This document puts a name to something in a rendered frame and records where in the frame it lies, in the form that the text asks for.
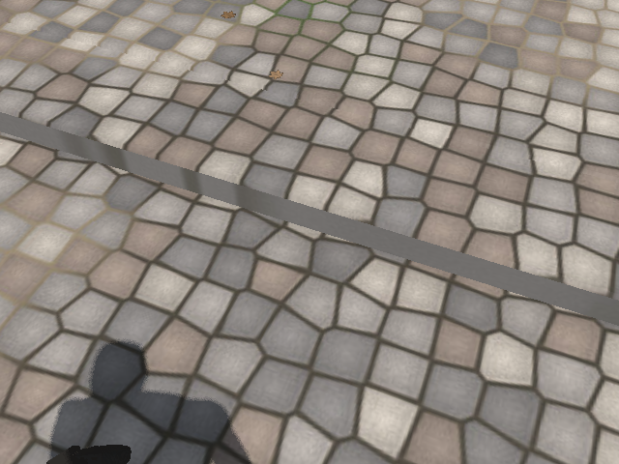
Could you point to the left robot hand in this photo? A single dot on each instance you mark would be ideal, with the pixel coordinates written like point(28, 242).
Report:
point(109, 454)

